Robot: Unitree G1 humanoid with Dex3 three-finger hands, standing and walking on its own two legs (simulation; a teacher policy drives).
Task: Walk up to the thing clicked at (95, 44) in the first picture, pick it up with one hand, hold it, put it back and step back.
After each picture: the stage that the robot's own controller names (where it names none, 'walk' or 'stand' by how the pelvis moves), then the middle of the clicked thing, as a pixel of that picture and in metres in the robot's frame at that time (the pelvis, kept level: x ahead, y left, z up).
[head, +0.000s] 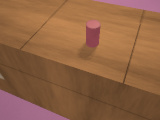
stand; (92, 34) +0.63 -0.02 +0.01
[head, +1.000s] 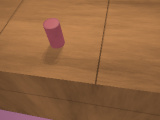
stand; (54, 33) +0.56 +0.16 +0.02
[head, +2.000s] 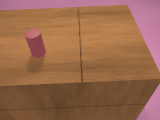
stand; (35, 43) +0.56 +0.24 +0.03
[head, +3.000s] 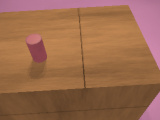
stand; (37, 48) +0.54 +0.22 +0.00
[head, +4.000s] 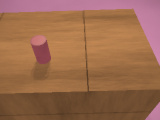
stand; (41, 50) +0.53 +0.21 +0.00
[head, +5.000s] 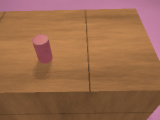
stand; (43, 49) +0.53 +0.20 +0.00
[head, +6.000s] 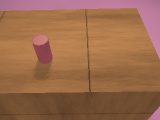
rise first; (42, 49) +0.53 +0.20 +0.00
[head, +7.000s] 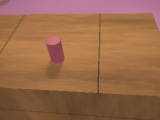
rise first; (55, 49) +0.54 +0.19 +0.01
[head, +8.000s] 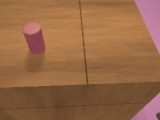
go down; (34, 39) +0.54 +0.17 +0.03
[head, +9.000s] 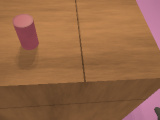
go down; (26, 32) +0.53 +0.18 +0.05
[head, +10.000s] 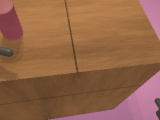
close in; (7, 20) +0.54 +0.20 +0.08
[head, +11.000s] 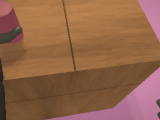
close; (7, 23) +0.52 +0.19 +0.08
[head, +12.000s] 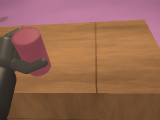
lift; (33, 53) +0.31 +0.15 +0.24
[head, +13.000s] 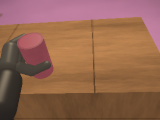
hold; (37, 56) +0.33 +0.15 +0.21
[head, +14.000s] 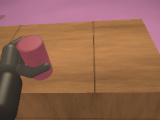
hold; (36, 58) +0.32 +0.16 +0.21
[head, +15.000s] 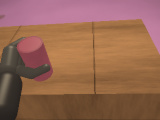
hold; (36, 59) +0.32 +0.16 +0.20
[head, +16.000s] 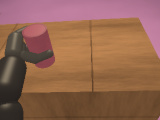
crouch; (40, 46) +0.37 +0.14 +0.21
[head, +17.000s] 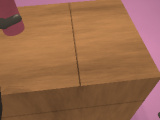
lower; (6, 13) +0.49 +0.19 +0.22
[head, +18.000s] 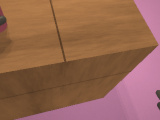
lower; out of the picture +0.55 +0.19 +0.10
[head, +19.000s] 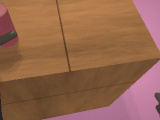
lower; (1, 26) +0.51 +0.19 +0.09
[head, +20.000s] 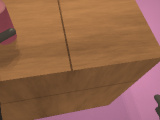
lower; out of the picture +0.52 +0.19 +0.09
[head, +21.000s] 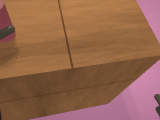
lower; out of the picture +0.52 +0.19 +0.09
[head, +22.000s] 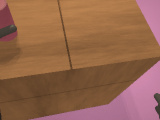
open; (0, 20) +0.53 +0.19 +0.09
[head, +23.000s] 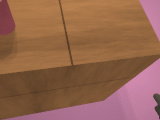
rise; out of the picture +0.53 +0.19 +0.09
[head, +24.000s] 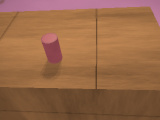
sink last; (52, 48) +0.51 +0.18 +0.05
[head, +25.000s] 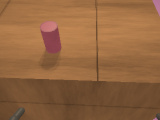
stand; (51, 37) +0.53 +0.17 +0.06
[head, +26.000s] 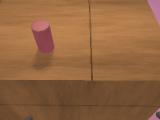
stand; (43, 37) +0.52 +0.18 +0.08
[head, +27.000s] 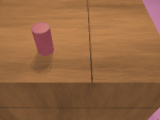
stand; (43, 39) +0.52 +0.17 +0.07
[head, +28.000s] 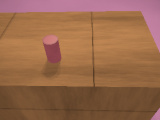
stand; (52, 49) +0.54 +0.17 +0.01
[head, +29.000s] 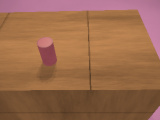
stand; (47, 51) +0.52 +0.18 +0.00
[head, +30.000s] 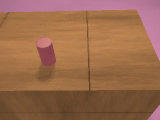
stand; (46, 52) +0.52 +0.19 +0.00
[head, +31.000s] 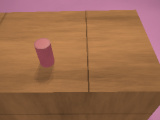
walk; (45, 53) +0.51 +0.19 +0.00
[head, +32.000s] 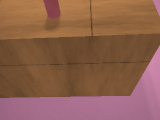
walk; (51, 4) +0.73 +0.18 +0.02
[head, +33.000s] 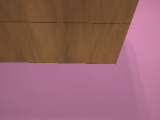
walk; out of the picture +1.08 +0.19 +0.02
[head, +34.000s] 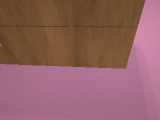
stand; out of the picture +1.15 +0.14 +0.03
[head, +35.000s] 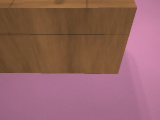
stand; out of the picture +1.12 +0.17 +0.00
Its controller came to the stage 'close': yes
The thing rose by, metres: 0.23
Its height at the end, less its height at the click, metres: +0.00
